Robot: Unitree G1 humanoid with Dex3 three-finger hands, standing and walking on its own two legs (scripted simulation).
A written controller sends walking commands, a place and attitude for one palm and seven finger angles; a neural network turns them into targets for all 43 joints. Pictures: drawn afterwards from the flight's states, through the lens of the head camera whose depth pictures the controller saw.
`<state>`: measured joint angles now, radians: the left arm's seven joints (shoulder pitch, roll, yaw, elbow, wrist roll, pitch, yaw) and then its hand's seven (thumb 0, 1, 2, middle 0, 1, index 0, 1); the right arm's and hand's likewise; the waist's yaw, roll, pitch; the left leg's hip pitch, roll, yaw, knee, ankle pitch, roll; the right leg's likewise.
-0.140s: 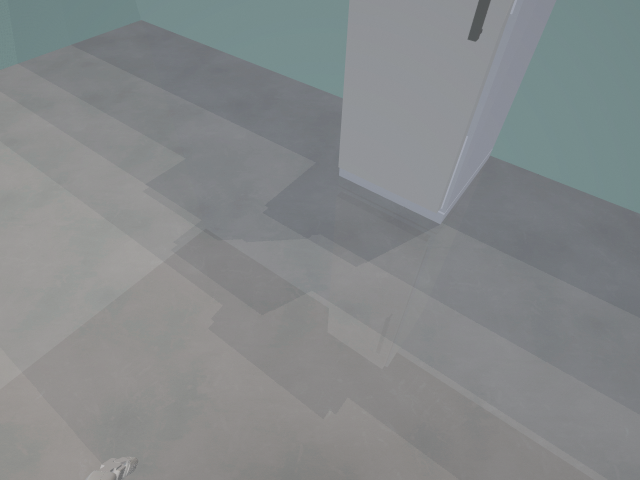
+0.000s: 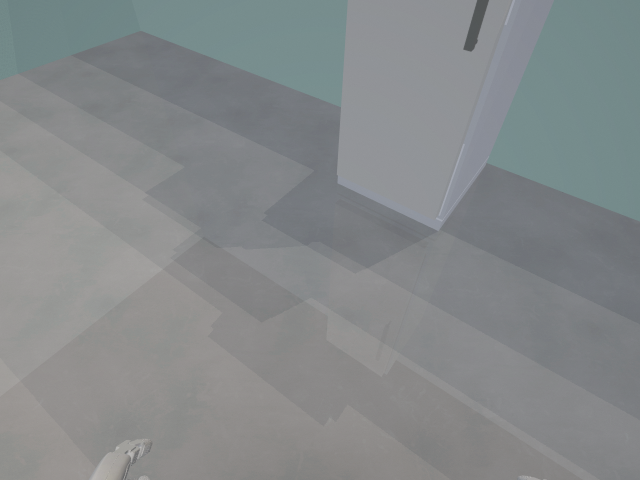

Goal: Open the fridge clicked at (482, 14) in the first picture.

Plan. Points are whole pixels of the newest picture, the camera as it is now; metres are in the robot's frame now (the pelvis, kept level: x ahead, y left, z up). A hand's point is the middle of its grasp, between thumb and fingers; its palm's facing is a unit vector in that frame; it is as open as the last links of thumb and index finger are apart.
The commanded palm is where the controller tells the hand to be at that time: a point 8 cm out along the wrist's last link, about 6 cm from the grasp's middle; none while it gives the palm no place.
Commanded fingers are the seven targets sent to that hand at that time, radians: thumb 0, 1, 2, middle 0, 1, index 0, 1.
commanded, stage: stand and wait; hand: right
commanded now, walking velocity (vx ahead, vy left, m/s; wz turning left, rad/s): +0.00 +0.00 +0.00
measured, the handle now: out of the picture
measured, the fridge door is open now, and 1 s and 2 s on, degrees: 0 0 0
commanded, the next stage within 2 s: look at it before walking up in 0.68 s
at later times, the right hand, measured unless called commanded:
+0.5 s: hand out of the picture +0.06 -0.23 -0.15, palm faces -0.03 +0.94 -0.34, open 7.4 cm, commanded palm none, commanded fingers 0.00 -0.90 -0.90 0.20 0.30 0.20 0.30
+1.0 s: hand out of the picture +0.06 -0.23 -0.15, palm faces -0.04 +0.94 -0.34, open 7.4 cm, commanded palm none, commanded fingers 0.00 -0.90 -0.90 0.20 0.30 0.20 0.30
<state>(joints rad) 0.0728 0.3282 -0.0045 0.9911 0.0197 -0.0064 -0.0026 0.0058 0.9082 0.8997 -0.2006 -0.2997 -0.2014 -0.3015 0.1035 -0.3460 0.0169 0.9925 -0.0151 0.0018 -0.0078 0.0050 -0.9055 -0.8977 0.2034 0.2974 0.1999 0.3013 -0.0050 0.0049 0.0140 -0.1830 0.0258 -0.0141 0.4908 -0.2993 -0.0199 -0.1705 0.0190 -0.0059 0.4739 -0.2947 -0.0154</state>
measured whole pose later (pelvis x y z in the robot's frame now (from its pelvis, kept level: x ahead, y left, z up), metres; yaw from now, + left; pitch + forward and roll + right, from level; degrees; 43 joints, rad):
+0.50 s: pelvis -0.01 +0.02 +0.01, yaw +0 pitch -1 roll +0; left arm 0.11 0.34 0.00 1.09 0.01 0.00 0.00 0.01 0.91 0.90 -0.20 -0.30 -0.20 -0.30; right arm 0.14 -0.35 0.01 1.07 -0.01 0.00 -0.01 0.01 -0.90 -0.90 0.20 0.30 0.20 0.30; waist 0.00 0.01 0.04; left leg -0.15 0.00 0.00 0.42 -0.25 0.00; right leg -0.14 -0.01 0.00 0.40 -0.24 0.01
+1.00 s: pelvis -0.03 +0.02 +0.01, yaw +0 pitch -2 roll +0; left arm 0.11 0.33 -0.01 1.11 0.01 -0.01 -0.01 0.00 0.91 0.90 -0.20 -0.30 -0.20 -0.30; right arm 0.13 -0.34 0.01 1.08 -0.02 -0.01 0.00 0.00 -0.90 -0.90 0.20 0.30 0.20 0.30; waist 0.00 0.01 0.03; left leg -0.15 0.00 -0.01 0.38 -0.21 0.01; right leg -0.14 -0.01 0.00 0.37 -0.20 0.01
